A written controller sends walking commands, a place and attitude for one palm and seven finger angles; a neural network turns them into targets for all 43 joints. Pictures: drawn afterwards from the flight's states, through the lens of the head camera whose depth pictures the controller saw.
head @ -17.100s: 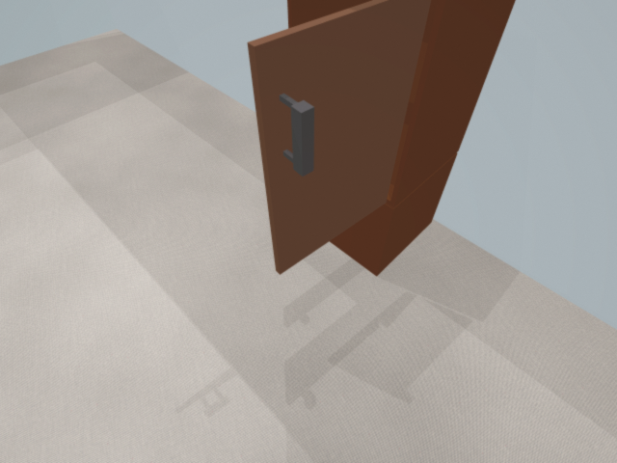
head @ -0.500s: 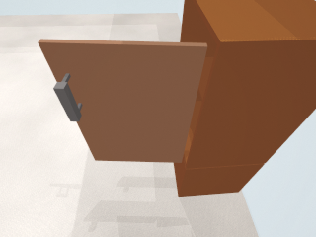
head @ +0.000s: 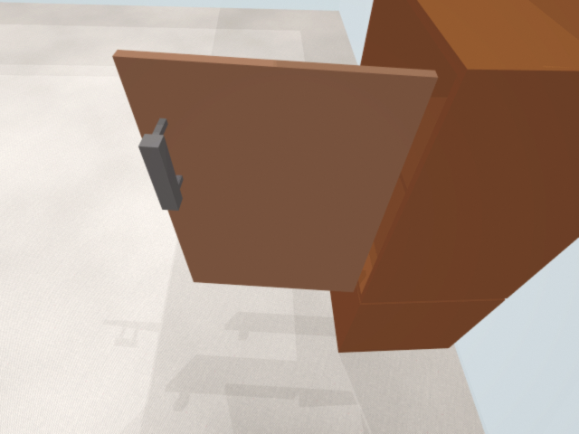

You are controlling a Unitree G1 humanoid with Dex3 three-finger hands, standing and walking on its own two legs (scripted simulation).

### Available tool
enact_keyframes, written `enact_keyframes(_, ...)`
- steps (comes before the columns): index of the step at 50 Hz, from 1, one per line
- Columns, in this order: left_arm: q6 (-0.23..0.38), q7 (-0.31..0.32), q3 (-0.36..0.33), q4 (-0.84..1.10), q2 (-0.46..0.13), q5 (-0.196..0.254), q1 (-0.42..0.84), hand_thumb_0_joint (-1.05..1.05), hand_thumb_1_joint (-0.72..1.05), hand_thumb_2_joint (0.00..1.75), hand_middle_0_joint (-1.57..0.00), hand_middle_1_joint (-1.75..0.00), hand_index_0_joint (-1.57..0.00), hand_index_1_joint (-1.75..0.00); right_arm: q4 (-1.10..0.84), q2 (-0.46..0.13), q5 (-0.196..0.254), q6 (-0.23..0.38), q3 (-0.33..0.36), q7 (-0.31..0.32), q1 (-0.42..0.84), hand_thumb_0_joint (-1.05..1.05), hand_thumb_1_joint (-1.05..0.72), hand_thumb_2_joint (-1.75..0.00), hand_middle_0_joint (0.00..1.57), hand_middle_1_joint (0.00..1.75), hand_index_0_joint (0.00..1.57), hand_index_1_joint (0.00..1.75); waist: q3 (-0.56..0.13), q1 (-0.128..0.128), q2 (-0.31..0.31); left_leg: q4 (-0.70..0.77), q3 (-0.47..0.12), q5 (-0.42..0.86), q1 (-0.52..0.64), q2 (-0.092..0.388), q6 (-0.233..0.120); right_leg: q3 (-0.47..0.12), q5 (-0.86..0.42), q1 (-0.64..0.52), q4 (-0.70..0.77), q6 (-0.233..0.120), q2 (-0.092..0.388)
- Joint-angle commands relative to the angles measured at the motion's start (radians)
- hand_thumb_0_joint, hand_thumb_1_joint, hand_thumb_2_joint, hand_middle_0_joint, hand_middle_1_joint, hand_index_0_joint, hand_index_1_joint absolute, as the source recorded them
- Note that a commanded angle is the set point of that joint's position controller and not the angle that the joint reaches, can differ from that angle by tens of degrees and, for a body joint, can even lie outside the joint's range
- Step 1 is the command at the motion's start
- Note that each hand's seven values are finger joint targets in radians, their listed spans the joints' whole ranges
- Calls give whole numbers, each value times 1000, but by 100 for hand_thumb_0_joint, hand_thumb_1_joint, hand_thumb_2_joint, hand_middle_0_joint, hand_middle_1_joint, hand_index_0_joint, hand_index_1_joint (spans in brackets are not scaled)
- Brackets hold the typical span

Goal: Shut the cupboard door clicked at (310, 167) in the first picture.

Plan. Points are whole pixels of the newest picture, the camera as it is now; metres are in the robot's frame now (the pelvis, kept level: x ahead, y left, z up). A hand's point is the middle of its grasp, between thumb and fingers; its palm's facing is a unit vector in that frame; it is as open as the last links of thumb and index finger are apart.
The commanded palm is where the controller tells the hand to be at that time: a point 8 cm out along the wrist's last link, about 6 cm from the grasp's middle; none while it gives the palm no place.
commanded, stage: come to a stop and stand still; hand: left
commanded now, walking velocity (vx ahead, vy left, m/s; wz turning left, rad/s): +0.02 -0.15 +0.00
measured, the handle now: (167, 165) +0.47 +0.23 +0.09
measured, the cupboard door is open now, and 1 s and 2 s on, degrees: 84 84 84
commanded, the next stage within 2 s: look again from close up in 1.04 s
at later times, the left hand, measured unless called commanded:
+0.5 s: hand out of the picture +0.04 +0.15 -0.17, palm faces -0.03 -0.97 -0.24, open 7.3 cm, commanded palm none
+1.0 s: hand out of the picture +0.01 +0.11 -0.17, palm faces -0.01 -0.98 -0.21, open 7.3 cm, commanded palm none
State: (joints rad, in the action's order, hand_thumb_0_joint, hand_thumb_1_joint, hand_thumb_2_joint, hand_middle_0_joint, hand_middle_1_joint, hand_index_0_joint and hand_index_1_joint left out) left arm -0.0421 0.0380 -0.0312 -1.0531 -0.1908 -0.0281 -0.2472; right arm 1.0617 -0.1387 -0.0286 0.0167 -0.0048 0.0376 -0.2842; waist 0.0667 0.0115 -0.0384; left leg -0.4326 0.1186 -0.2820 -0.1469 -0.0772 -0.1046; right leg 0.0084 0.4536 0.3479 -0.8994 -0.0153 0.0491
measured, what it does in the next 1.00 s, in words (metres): steps on the spot: right foot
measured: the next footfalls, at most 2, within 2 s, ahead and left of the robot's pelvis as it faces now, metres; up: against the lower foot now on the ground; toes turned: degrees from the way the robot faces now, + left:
right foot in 0.24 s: +0.07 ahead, -0.10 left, +0.00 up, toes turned +1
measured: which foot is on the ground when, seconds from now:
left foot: down 0.00-1.00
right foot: up 0.00-0.22, down 0.24-1.00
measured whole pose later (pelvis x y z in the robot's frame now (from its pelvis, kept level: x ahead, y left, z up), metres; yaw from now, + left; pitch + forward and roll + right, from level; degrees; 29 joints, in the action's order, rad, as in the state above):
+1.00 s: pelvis +0.02 -0.06 +0.00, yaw -1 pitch -1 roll +1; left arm 0.02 0.03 0.03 -1.12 -0.14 -0.01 -0.28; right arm 1.15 -0.16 -0.02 0.01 -0.02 0.03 -0.27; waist 0.05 0.00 0.02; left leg -0.41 0.10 -0.29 -0.10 0.02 0.00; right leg 0.04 0.28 0.17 -0.46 -0.05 -0.02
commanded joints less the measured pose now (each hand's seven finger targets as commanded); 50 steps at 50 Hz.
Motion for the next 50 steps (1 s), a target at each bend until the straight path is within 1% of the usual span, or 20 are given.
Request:
enact_keyframes(1, 23, -5, 2, 39, -10, 7, -23, 0, 90, 90, -20, -30, -20, -30, 5, -116, 4, 24, 17, 14, -91, 0, -90, -90, 20, 30, 20, 30, -1, -13, 76, 171, -271, 520, 57, 342, -86, -13, -25, 64, 21, 18, 23)
enact_keyframes(4, 24, -7, 7, 41, -1, 9, 3, 0, 90, 90, -20, -30, -20, -30, 29, -118, 1, 19, 22, 16, -107, 0, -90, -90, 20, 30, 20, 30, -14, -30, 89, 147, -252, 546, 81, 332, -78, 9, -22, 25, 134, 18, 14)
enact_keyframes(6, 27, -7, 5, 40, -2, 13, 13, 0, 90, 90, -20, -30, -20, -30, 45, -112, 1, 18, 23, 16, -102, 0, -90, -90, 20, 30, 20, 30, -10, -28, 117, 125, -236, 584, 85, 320, -64, 20, -44, -7, 229, 16, 7)
enact_keyframes(8, 31, -5, 2, 23, -4, 15, -6, 0, 90, 90, -20, -30, -20, -30, 54, -105, 5, 17, 25, 16, -91, 0, -90, -90, 20, 30, 20, 30, -20, -15, 121, 105, -217, 540, 53, 302, -40, 20, -123, -83, 337, 14, 6)
enact_keyframes(9, 36, -4, 3, 14, -11, 16, -27, 0, 90, 90, -20, -30, -20, -30, 56, -103, 8, 17, 25, 15, -83, 0, -90, -90, 20, 30, 20, 30, -31, -3, 113, 85, -204, 493, 40, 281, -17, 15, -198, -132, 424, 12, 8)
enact_keyframes(10, 44, -2, 3, 5, -26, 16, -40, 0, 90, 90, -20, -30, -20, -30, 60, -86, 12, 19, 24, 13, -81, 0, -90, -90, 20, 30, 20, 30, -23, 2, 77, 66, -192, 437, 6, 246, 16, -24, -303, -186, 502, 2, 18)
enact_keyframes(11, 67, 33, 14, -54, -60, 3, -150, 0, 90, 90, -20, -30, -20, -30, -12, -157, 32, 28, 31, 0, 7, 0, -90, -90, 20, 30, 20, 30, -82, 34, 40, -109, -140, 584, 7, 237, 67, -55, -581, -175, 500, 7, 73)
enact_keyframes(12, 70, 26, 25, -8, -85, 18, -91, 0, 90, 90, -20, -30, -20, -30, -45, -104, 21, 20, 21, -9, -30, 0, -90, -90, 20, 30, 20, 30, -94, -15, 17, -31, -140, 90, -56, 162, 88, -105, -334, -177, 486, -29, 98)
enact_keyframes(13, 66, 16, 29, 12, -79, 17, -39, 0, 90, 90, -20, -30, -20, -30, -39, -102, 14, 14, 19, -17, -42, 0, -90, -90, 20, 30, 20, 30, -56, -26, 65, 24, -155, -22, -89, 164, 80, -85, -150, -115, 451, -39, 68)
enact_keyframes(14, 67, 12, 30, 23, -64, 15, -43, 0, 90, 90, -20, -30, -20, -30, -36, -105, 10, 16, 19, -20, -56, 0, -90, -90, 20, 30, 20, 30, -54, -26, 102, 32, -178, 67, -84, 192, 62, -58, -203, -105, 411, -34, 32)
enact_keyframes(15, 72, 8, 32, 18, -61, 16, -39, 0, 90, 90, -20, -30, -20, -30, -34, -99, 7, 22, 15, -18, -59, 0, -90, -90, 20, 30, 20, 30, -61, -18, 181, 33, -173, 188, -80, 197, 54, -39, -282, -134, 393, -35, 25)
enact_keyframes(17, 80, 9, 36, -1, -55, 20, -61, 0, 90, 90, -20, -30, -20, -30, -28, -97, 11, 28, 10, -9, -79, 0, -90, -90, 20, 30, 20, 30, -67, -22, 111, -1, -153, 356, -31, 195, 55, -49, -409, -156, 391, -40, 31)
enact_keyframes(18, 80, 10, 36, -4, -52, 22, -61, 0, 90, 90, -20, -30, -20, -30, -24, -101, 13, 27, 9, -5, -92, 0, -90, -90, 20, 30, 20, 30, -66, -27, 70, -4, -147, 375, -12, 196, 57, -52, -443, -158, 392, -41, 36)
enact_keyframes(19, 80, 10, 37, -5, -50, 23, -60, 0, 90, 90, -20, -30, -20, -30, -22, -105, 14, 25, 9, -4, -95, 0, -90, -90, 20, 30, 20, 30, -56, -29, 38, 2, -142, 353, -5, 196, 59, -54, -455, -155, 399, -40, 41)
enact_keyframes(21, 80, 8, 36, -6, -54, 23, -56, 0, 90, 90, -20, -30, -20, -30, -18, -103, 14, 21, 5, -4, -88, 0, -90, -90, 20, 30, 20, 30, -13, -31, 27, 22, -136, 292, -17, 188, 65, -69, -475, -145, 415, -43, 48)
enact_keyframes(24, 76, 6, 37, -8, -61, 21, -55, 0, 90, 90, -20, -30, -20, -30, -14, -108, 15, 14, 3, -8, -71, 0, -90, -90, 20, 30, 20, 30, 18, -32, -3, 54, -131, 141, -26, 180, 67, -91, -404, -126, 455, -42, 54)
enact_keyframes(28, 76, 4, 36, -10, -69, 20, -64, 0, 90, 90, -20, -30, -20, -30, -1, -110, 14, 10, 1, -13, -56, 0, -90, -90, 20, 30, 20, 30, 39, -27, -6, 73, -121, 82, -25, 171, 68, -107, -349, -114, 494, -43, 60)
enact_keyframes(35, 82, 3, 32, -19, -77, 22, -78, 0, 90, 90, -20, -30, -20, -30, 27, -109, 16, 15, -2, -11, -49, 0, -90, -90, 20, 30, 20, 30, -21, -23, 21, 81, -113, 145, 17, 176, 72, -105, -447, -160, 498, -45, 63)
enact_keyframes(39, 84, 4, 33, -31, -78, 21, -85, 0, 90, 90, -20, -30, -20, -30, 41, -108, 17, 12, -2, -9, -48, 0, -90, -90, 20, 30, 20, 30, -16, -22, 7, 76, -106, 143, 16, 179, 79, -107, -486, -171, 508, -46, 71)
enact_keyframes(50, 83, 5, 31, -42, -70, 21, -95, 0, 90, 90, -20, -30, -20, -30, 71, -86, 18, 12, -2, -5, -63, 0, -90, -90, 20, 30, 20, 30, -16, -16, 34, 88, -101, 161, 17, 185, 83, -94, -501, -191, 520, -45, 64)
